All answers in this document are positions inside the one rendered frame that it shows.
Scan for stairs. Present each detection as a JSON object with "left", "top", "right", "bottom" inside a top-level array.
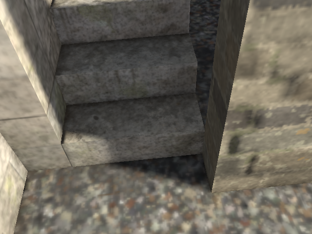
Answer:
[{"left": 50, "top": 0, "right": 205, "bottom": 167}]

